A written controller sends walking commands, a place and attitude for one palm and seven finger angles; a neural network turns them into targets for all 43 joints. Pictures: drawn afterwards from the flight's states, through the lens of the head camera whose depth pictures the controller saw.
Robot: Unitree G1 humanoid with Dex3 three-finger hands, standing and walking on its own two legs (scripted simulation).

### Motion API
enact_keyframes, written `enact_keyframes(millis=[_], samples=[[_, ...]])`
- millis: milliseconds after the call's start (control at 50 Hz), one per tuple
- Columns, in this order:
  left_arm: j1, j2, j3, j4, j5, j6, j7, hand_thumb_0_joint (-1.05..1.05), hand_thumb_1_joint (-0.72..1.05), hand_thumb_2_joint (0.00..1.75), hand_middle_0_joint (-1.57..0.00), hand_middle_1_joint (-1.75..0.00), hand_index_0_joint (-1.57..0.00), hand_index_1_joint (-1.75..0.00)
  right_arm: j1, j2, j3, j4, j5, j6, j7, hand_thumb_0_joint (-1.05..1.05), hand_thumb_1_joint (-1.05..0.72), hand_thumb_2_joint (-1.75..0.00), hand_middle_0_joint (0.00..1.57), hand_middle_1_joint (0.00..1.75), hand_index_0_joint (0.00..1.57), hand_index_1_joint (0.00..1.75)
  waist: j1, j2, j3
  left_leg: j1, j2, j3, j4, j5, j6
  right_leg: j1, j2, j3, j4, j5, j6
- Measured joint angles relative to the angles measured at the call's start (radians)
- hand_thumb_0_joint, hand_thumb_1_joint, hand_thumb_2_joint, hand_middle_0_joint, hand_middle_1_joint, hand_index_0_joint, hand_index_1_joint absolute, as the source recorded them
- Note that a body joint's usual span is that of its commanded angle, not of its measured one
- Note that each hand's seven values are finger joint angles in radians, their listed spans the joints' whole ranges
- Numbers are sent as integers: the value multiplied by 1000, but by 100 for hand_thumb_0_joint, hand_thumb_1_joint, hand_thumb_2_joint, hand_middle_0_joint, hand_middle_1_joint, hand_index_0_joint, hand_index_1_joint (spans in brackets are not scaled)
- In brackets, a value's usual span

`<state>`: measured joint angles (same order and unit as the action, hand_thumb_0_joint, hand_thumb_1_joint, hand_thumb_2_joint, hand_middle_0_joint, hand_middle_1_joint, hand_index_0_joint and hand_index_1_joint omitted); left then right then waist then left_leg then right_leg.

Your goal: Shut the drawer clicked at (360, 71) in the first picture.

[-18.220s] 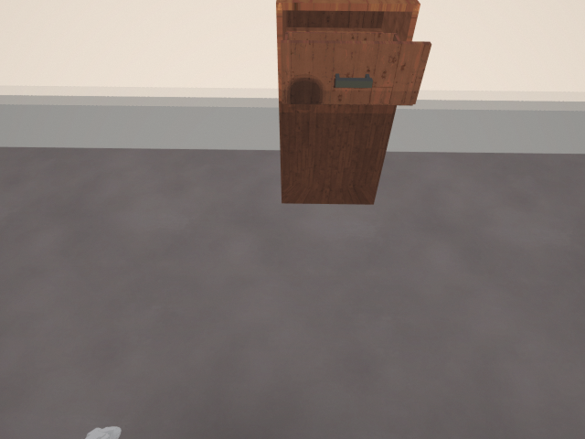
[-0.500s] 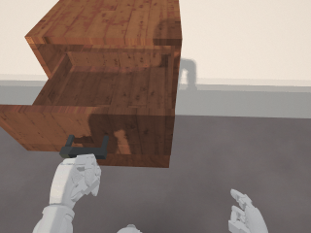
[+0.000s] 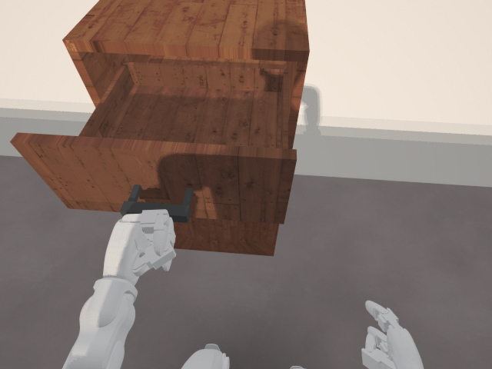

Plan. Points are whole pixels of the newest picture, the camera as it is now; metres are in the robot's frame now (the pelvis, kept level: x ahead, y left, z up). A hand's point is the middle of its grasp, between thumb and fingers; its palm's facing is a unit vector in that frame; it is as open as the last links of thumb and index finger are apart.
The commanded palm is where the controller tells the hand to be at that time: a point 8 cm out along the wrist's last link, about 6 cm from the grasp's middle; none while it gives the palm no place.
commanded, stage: push the drawer shut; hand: left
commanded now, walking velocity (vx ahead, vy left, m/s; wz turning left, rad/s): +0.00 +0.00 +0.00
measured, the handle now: (159, 201) +0.36 +0.16 +0.07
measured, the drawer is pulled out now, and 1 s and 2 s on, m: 0.25 0.10 0.00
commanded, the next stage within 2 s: none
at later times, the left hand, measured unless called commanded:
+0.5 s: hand (185, 200) +0.37 +0.12 +0.06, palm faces -0.06 -1.00 -0.05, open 2.8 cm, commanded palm +0.37 +0.17 +0.07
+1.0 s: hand (192, 170) +0.44 +0.12 +0.06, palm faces -0.03 -1.00 -0.05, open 2.8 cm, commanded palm +0.43 +0.17 +0.07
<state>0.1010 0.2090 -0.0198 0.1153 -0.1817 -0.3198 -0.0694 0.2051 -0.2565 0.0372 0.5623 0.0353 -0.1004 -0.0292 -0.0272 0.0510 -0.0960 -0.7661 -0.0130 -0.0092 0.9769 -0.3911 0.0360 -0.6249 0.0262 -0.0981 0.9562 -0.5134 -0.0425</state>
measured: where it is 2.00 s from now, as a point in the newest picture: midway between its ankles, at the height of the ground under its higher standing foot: outside the picture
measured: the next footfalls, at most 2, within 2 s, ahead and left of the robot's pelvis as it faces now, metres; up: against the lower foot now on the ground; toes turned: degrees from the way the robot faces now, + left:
none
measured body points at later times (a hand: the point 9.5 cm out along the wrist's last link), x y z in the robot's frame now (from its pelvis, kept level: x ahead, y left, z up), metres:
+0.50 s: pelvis -0.01 +0.01 +0.00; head +0.05 +0.01 +0.45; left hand +0.37 +0.17 +0.07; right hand +0.10 -0.25 -0.10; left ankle +0.05 +0.09 -0.68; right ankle -0.02 -0.09 -0.68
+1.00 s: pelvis +0.00 +0.00 +0.00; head +0.08 +0.00 +0.45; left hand +0.43 +0.17 +0.07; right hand +0.06 -0.26 -0.12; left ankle +0.05 +0.09 -0.68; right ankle -0.02 -0.09 -0.68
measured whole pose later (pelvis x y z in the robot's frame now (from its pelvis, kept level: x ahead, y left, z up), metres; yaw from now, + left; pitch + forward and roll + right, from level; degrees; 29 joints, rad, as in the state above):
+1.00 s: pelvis +0.00 +0.00 +0.00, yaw -2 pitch +14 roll -2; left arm -0.57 0.25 0.14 0.85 -0.13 -0.40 -0.03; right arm 0.31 -0.26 0.01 0.66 0.02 -0.02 0.00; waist -0.10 0.03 -0.09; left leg -0.83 0.00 0.01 0.95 -0.37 0.04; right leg -0.70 0.04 -0.07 0.94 -0.49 -0.04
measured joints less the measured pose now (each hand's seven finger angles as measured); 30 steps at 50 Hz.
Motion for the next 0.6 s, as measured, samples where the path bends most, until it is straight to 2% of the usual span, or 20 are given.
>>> enact_keyframes(millis=[280,400,600], samples=[[-248,0,-8,209,20,37,65,-4,79,99,-141,-160,-140,-160,18,-1,13,29,4,19,2,1,-90,-90,21,30,21,30,-25,-13,15,3,-3,12,-24,28,11,-4,-5,12,-16,29,11],[-337,-6,13,308,30,23,83,-3,80,99,-140,-160,-140,-160,38,-6,6,49,-1,31,9,1,-90,-90,21,30,21,30,-38,-16,15,-2,-2,22,-32,32,15,-13,-5,21,-21,34,15],[-458,-3,66,460,39,-17,79,-5,79,97,-140,-160,-140,-160,73,-7,-10,74,-11,50,24,1,-90,-90,21,30,21,30,-53,-17,9,-17,3,30,-37,28,15,-32,0,31,-27,36,15]])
